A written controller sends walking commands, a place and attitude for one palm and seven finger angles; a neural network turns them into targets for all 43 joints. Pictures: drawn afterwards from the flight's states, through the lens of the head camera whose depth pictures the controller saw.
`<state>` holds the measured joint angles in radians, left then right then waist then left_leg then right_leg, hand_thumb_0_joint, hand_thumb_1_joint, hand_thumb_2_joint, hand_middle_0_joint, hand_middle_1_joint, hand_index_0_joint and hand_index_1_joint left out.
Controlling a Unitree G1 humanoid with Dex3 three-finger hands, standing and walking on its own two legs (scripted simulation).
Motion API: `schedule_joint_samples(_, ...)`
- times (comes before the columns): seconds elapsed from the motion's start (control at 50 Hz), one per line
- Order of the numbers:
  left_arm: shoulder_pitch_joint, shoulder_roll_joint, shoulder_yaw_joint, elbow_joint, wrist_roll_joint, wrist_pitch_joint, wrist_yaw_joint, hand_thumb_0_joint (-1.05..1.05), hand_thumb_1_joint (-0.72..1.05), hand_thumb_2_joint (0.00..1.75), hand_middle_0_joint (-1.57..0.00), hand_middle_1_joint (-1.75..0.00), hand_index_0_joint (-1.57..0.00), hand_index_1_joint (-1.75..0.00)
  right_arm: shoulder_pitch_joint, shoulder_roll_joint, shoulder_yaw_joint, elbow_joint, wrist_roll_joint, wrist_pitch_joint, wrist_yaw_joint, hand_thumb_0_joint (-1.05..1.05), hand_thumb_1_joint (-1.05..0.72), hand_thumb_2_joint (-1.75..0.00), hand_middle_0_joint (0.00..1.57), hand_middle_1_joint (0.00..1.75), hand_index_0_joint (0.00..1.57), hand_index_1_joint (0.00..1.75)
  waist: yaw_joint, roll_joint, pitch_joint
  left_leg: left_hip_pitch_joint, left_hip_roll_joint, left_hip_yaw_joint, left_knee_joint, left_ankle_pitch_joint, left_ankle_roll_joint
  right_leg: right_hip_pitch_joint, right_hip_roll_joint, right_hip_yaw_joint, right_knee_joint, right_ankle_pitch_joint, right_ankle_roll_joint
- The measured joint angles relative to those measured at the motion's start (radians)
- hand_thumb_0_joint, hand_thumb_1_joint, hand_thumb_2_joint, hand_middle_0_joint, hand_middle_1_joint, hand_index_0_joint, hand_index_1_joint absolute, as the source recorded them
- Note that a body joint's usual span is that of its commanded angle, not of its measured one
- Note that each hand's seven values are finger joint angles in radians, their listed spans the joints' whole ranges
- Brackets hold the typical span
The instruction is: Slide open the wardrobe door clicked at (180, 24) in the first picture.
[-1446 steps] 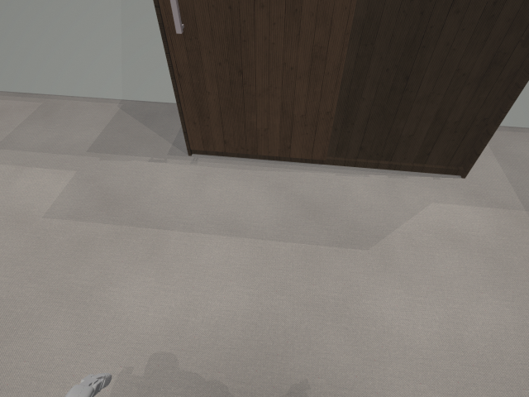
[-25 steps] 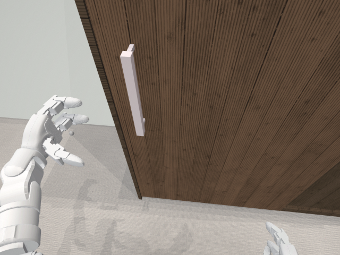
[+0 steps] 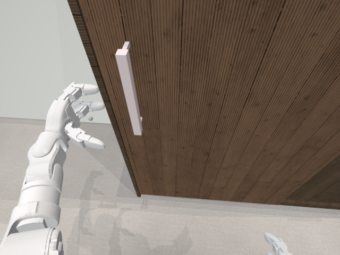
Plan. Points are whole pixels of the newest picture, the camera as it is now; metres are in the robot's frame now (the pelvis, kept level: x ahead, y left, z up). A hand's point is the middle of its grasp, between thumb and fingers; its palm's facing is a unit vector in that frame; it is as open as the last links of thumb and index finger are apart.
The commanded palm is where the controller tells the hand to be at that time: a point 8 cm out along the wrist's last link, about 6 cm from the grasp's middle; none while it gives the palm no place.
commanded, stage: move the hooked fingers beside the handle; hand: left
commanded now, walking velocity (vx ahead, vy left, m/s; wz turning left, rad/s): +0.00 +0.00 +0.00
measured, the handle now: (133, 94) +0.49 +0.12 +0.10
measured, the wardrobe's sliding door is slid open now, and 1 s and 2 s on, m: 0.00 0.00 0.00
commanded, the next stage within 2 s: feel for the door with the fingertips in 1.20 s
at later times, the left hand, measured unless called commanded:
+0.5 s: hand (109, 105) +0.44 +0.17 +0.11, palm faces -0.03 -1.00 -0.01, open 14.0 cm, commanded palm +0.41 +0.22 +0.11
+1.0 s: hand (106, 107) +0.43 +0.18 +0.11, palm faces -0.03 -1.00 -0.01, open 14.0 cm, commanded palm +0.41 +0.23 +0.11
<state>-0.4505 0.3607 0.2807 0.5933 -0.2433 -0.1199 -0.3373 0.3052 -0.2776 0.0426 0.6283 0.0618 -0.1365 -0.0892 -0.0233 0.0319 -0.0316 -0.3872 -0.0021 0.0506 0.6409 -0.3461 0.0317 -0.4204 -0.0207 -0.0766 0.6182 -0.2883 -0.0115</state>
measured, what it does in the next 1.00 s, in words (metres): stands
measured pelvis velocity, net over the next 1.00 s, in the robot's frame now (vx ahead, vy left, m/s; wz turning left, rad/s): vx -0.01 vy -0.01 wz -0.01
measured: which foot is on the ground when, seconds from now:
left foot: down 0.00-1.00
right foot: down 0.00-1.00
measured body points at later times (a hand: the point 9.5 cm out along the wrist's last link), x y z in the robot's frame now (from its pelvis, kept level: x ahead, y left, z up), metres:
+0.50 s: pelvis +0.00 -0.01 +0.00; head +0.05 -0.02 +0.44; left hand +0.43 +0.22 +0.12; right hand +0.06 -0.28 -0.12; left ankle -0.01 +0.10 -0.72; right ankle +0.01 -0.11 -0.72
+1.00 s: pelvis -0.01 -0.01 +0.00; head +0.04 -0.01 +0.44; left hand +0.43 +0.23 +0.12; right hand +0.08 -0.27 -0.11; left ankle -0.01 +0.10 -0.72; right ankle +0.01 -0.11 -0.72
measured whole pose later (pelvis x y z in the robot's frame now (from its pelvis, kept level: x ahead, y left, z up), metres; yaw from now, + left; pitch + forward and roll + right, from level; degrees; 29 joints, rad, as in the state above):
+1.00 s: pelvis -0.01 -0.01 +0.00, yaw -1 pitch +8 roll +0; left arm -0.67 0.38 0.30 0.91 -0.19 -0.25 -0.28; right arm 0.32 -0.27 0.04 0.62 0.06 -0.05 -0.07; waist -0.06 0.02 -0.04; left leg -0.46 0.01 0.06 0.68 -0.35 0.02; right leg -0.50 -0.01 -0.07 0.66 -0.29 -0.02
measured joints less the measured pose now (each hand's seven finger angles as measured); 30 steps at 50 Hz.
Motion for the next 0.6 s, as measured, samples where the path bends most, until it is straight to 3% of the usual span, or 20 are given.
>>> schedule_joint_samples(0.18, -0.104, 0.006, -0.007, 0.134, 0.039, -0.015, 0.049, -0.01, -0.5, 0.3, -0.3, -1.2, -0.31, -1.2, 0.006, 0.003, -0.001, 0.0, -0.003, 0.03, 0.013, 0.01, -0.9, -0.9, 0.21, 0.3, 0.21, 0.3, -0.025, -0.007, -0.001, -0.024, 0.003, 0.005, 0.008, 0.0, -0.003, -0.029, 0.002, 0.005, 0.015, -0.003, -0.004)
schedule_joint_samples(0.32, -0.151, 0.001, 0.005, 0.191, 0.042, -0.068, 0.06, -0.01, -0.5, 0.3, -0.3, -1.2, -0.3, -1.2, 0.03, 0.004, -0.005, 0.014, -0.006, 0.048, 0.02, 0.01, -0.9, -0.9, 0.21, 0.3, 0.21, 0.3, -0.033, -0.008, -0.008, -0.033, 0.009, 0.008, 0.012, -0.004, -0.007, -0.041, 0.009, 0.008, 0.02, -0.005, -0.008)
schedule_joint_samples(0.44, -0.214, 0.018, 0.006, 0.289, 0.056, -0.079, 0.064, -0.01, -0.5, 0.3, -0.3, -1.2, -0.3, -1.2, 0.041, 0.001, -0.008, 0.017, -0.006, 0.067, 0.026, 0.01, -0.9, -0.9, 0.21, 0.3, 0.21, 0.3, -0.044, -0.008, -0.011, -0.056, 0.012, 0.007, 0.024, -0.005, -0.01, -0.065, 0.011, 0.007, 0.032, -0.007, -0.012)
schedule_joint_samples(0.6, -0.185, 0.028, 0.049, 0.284, 0.058, -0.125, 0.057, -0.01, -0.5, 0.3, -0.3, -1.2, -0.3, -1.2, 0.058, -0.003, -0.017, 0.007, -0.008, 0.085, 0.029, 0.01, -0.9, -0.9, 0.2, 0.3, 0.21, 0.3, -0.052, -0.008, -0.015, -0.063, 0.022, 0.02, 0.024, -0.007, -0.013, -0.079, 0.022, 0.02, 0.034, -0.004, -0.016)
